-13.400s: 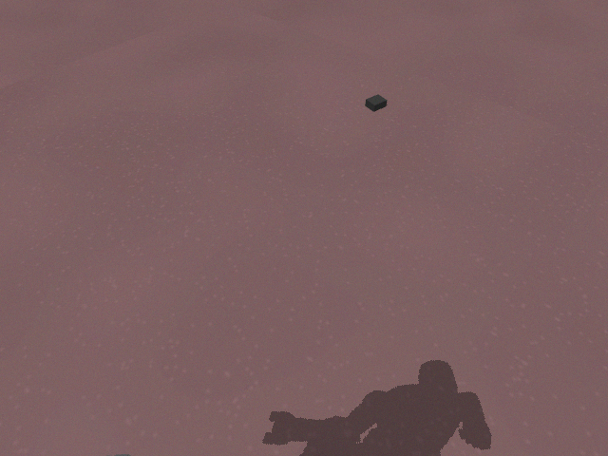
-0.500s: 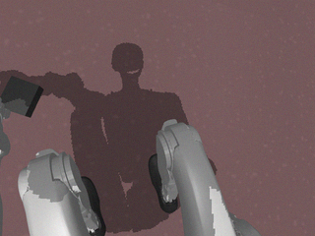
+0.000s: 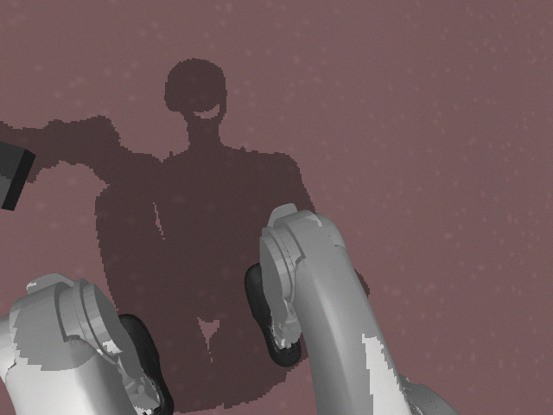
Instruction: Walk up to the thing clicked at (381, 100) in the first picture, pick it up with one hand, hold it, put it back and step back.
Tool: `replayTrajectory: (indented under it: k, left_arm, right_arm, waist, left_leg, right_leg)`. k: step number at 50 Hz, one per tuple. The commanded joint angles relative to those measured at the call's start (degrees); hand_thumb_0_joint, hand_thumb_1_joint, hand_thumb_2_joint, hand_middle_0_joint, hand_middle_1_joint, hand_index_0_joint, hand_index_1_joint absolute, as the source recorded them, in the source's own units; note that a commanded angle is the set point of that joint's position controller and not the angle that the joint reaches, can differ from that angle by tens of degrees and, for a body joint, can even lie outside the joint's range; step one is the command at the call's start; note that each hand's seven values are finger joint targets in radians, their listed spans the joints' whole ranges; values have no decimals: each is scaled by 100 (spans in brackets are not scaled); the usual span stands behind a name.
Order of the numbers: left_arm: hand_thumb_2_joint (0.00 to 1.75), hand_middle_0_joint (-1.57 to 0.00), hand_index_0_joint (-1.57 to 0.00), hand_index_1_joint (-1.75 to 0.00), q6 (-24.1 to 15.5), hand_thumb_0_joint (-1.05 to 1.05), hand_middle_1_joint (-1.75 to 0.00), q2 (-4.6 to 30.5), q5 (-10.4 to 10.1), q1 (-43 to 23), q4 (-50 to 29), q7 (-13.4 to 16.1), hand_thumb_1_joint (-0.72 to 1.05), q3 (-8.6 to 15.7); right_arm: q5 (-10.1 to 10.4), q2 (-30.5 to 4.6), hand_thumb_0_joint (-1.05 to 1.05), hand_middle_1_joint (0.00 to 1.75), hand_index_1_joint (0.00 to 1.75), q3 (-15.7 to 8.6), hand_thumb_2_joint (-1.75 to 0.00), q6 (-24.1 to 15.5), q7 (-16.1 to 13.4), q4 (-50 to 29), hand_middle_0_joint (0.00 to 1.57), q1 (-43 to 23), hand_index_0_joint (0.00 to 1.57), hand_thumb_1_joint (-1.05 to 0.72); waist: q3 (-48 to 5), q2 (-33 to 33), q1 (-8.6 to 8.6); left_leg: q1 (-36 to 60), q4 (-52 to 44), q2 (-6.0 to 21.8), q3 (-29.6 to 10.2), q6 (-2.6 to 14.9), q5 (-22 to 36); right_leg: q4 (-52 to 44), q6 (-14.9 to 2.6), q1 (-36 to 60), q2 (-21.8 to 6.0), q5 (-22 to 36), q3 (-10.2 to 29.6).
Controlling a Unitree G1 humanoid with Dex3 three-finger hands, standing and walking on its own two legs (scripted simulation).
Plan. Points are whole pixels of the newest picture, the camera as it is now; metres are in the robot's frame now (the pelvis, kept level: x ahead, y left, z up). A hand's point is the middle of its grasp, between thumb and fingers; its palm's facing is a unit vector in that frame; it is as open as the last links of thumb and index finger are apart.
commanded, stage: approach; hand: left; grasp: from above
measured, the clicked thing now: out of the picture +0.49 +0.30 -0.30
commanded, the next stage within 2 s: rest palm in 0.74 s
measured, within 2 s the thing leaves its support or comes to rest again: neither
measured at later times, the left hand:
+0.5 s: hand out of the picture +0.51 +0.29 -0.20, palm faces +0.02 -0.40 -0.92, open 14.3 cm
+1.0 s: hand out of the picture +0.46 +0.31 -0.22, palm faces -0.16 -0.42 -0.89, open 14.1 cm
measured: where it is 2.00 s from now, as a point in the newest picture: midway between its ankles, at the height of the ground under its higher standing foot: (216, 358)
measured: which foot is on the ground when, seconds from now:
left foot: down 0.00-1.00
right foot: down 0.00-1.00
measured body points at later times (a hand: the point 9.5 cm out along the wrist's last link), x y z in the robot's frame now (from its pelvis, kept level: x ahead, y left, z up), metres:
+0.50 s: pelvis +0.00 +0.00 +0.00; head +0.31 +0.05 +0.32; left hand +0.51 +0.31 -0.15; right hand -0.03 -0.26 -0.06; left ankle +0.08 +0.14 -0.28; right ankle +0.11 -0.11 -0.28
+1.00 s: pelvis +0.00 +0.01 +0.01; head +0.29 +0.10 +0.34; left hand +0.47 +0.33 -0.17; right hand +0.00 -0.24 -0.05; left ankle +0.08 +0.14 -0.28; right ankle +0.11 -0.11 -0.28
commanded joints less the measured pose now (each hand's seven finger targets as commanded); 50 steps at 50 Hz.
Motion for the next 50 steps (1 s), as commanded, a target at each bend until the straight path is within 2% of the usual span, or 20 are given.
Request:
replayTrajectory:
  k: [1, 2, 6, 9, 10, 15, 16, 17, 20, 21, 22, 24, 27, 28, 32, 35, 38, 43, 46, 50]
  left_arm:
    - [98, -9, -8, -105, -209, 0, -104, 1087, 206, -1865, -353, 410, -55, -360]
    - [99, -8, -8, -105, -224, 0, -104, 1143, 239, -1896, -347, 498, -56, -358]
    - [101, -8, -6, -107, -297, 0, -105, 1126, 84, -2222, -326, 866, -60, -329]
    - [102, -8, -6, -105, -211, 0, -103, 1481, 50, -2274, -226, 1183, -61, -146]
    - [102, -8, -6, -106, -178, 0, -104, 1463, -29, -2349, -259, 1264, -61, -134]
    - [103, -8, -5, -105, -9, 0, -102, 2016, -204, -2445, -381, 1679, -61, 188]
    - [103, -8, -5, -106, 40, 0, -103, 2029, -296, -2449, -426, 1668, -61, 172]
    - [102, -8, -6, -106, 49, 0, -104, 2186, -302, -2434, -570, 1667, -61, 209]
    - [101, -8, -6, -106, 195, 0, -104, 2435, -336, -2316, -863, 1539, -61, 191]
    - [101, -8, -6, -105, 204, 0, -102, 2640, -312, -2462, -1243, 1485, -61, 270]
    - [100, -8, -6, -105, 323, 0, -103, 2475, -336, -2168, -811, 1364, -61, 116]
    - [101, -8, -6, -106, 419, 0, -103, 2463, -343, -2002, -941, 1138, -61, 16]
    - [100, -8, -6, -105, 536, 0, -104, 2210, -464, -1610, -990, 846, -59, 20]
    - [99, -8, -7, -106, 594, 0, -104, 1995, -540, -1523, -881, 735, -58, -113]
    - [97, -8, -8, -105, 606, 0, -105, 1535, -690, -1519, -775, 484, -55, -284]
    - [97, -8, -8, -106, 506, 0, -105, 1311, -647, -1763, -843, 382, -54, -483]
    - [96, -8, -8, -106, 416, 0, -106, 1009, -441, -1800, -976, 277, -52, -667]
    - [94, -8, -9, -106, 167, 0, -107, 699, -197, -2047, -1141, 479, -52, -874]
    - [97, -8, -7, -104, 89, 0, -102, 956, -86, -2018, -1049, 744, -56, -704]
    - [102, -8, -5, -102, -19, 0, -100, 1175, -223, -1904, -826, 1077, -59, -485]
  right_arm:
    - [-9, -1685, 0, 30, 30, -214, -90, -143, -45, 183, 20, 1543, 20, -91]
    - [-19, -1721, 0, 30, 30, -183, -90, -172, -43, 187, 20, 1540, 20, -91]
    - [-172, -1817, 0, 30, 30, 16, -90, -256, 15, 67, 20, 1426, 20, -92]
    - [-256, -1964, 0, 30, 30, 124, -90, -290, 97, 24, 20, 1306, 20, -92]
    - [-340, -1996, 0, 30, 30, 147, -90, -297, 140, -10, 20, 1227, 20, -92]
    - [-332, -2049, 0, 30, 30, 329, -90, -239, 362, -242, 20, 1065, 20, -92]
    - [-372, -2069, 0, 30, 30, 315, -91, -234, 387, -242, 20, 969, 20, -93]
    - [-309, -2093, 0, 30, 30, 332, -91, -201, 425, -268, 20, 1001, 20, -93]
    - [-186, -2131, 0, 30, 30, 305, -91, -84, 486, -391, 20, 1016, 20, -93]
    - [-98, -2102, 0, 30, 30, 293, -91, -18, 502, -454, 20, 1042, 20, -93]
    - [-63, -2128, 0, 30, 30, 252, -91, 24, 494, -435, 20, 990, 20, -93]
    - [90, -2114, 0, 30, 30, 211, -91, 111, 465, -509, 20, 1095, 20, -93]
    - [275, -1935, 0, 30, 30, 197, -90, 198, 475, -568, 20, 1392, 20, -92]
    - [310, -1947, 0, 30, 30, 174, -90, 210, 447, -580, 20, 1404, 20, -92]
    - [392, -1867, 0, 30, 30, 121, -90, 216, 354, -388, 20, 1663, 20, -91]
    - [364, -1824, 0, 30, 30, 85, -90, 174, 269, -307, 20, 1595, 20, -91]
    - [296, -1767, 0, 30, 30, 50, -90, 101, 198, -284, 20, 1437, 20, -91]
    - [174, -1822, 0, 30, 30, -22, -90, -14, 202, -75, 20, 1286, 20, -91]
    - [127, -1924, 0, 30, 30, 33, -90, -63, 255, -121, 20, 1249, 20, -91]
    - [-23, -1949, 0, 30, 30, 213, -91, -105, 368, -112, 20, 1353, 20, -91]
  waist:
    - [-3769, 1777, -552]
    - [-3764, 1854, -590]
    - [-3854, 2192, -794]
    - [-3752, 2428, -826]
    - [-3647, 2507, -894]
    - [-3660, 2810, -775]
    - [-3530, 2755, -838]
    - [-3708, 2818, -751]
    - [-3803, 2792, -712]
    - [-4087, 2836, -624]
    - [-3821, 2615, -696]
    - [-3843, 2424, -675]
    - [-4049, 2254, -487]
    - [-3889, 2101, -550]
    - [-3694, 1773, -611]
    - [-3228, 1872, -731]
    - [-2918, 2114, -805]
    - [-2961, 2890, -826]
    - [-3183, 3074, -795]
    - [-3311, 2669, -847]
  left_leg:
    - [2625, -1221, -122, 385, 199, 539]
    - [2757, -1236, -112, 301, 179, 487]
    - [3035, -1202, -80, 271, 107, 818]
    - [3302, -1131, -37, 213, 72, 1094]
    - [3284, -1097, -50, 248, 80, 1140]
    - [3371, -959, -13, 271, 63, 1389]
    - [3337, -939, -32, 280, 86, 1375]
    - [3339, -953, -26, 296, 94, 1404]
    - [3152, -899, -30, 355, 154, 1423]
    - [3090, -872, -15, 349, 165, 1477]
    - [2869, -863, -36, 363, 203, 1348]
    - [2595, -938, -48, 339, 231, 1118]
    - [2468, -1010, -28, 300, 211, 1119]
    - [2346, -1016, -37, 267, 222, 1005]
    - [2204, -1058, -18, 153, 223, 784]
    - [2343, -1261, -7, -45, 178, 435]
    - [2815, -1426, -8, -157, 101, 329]
    - [3551, -1694, 7, -232, -63, 244]
    - [3723, -1644, 25, -205, -101, 556]
    - [3452, -1332, 9, -40, -12, 1153]
  right_leg:
    - [-1546, -112, 2284, 263, 735, -452]
    - [-1479, -122, 2139, 238, 729, -516]
    - [-1407, -120, 2369, 235, 1208, -571]
    - [-1320, -81, 2443, 208, 1577, -668]
    - [-1289, -47, 2569, 193, 1698, -676]
    - [-1318, -8, 2943, 205, 2008, -675]
    - [-1308, 33, 3007, 162, 2036, -696]
    - [-1375, 27, 3095, 216, 2030, -679]
    - [-1442, 79, 3347, 275, 2114, -642]
    - [-1471, 85, 3443, 290, 2170, -599]
    - [-1461, 113, 3398, 289, 2088, -611]
    - [-1554, 115, 3383, 358, 1851, -562]
    - [-1591, 67, 3329, 440, 1666, -602]
    - [-1620, 73, 3177, 465, 1500, -613]
    - [-1576, 47, 2817, 511, 1210, -652]
    - [-1512, -39, 2253, 449, 872, -733]
    - [-1440, -127, 1777, 366, 763, -808]
    - [-1315, -235, 1642, 272, 745, -904]
    - [-1255, -239, 1702, 242, 1040, -903]
    - [-1336, -154, 2345, 257, 1654, -820]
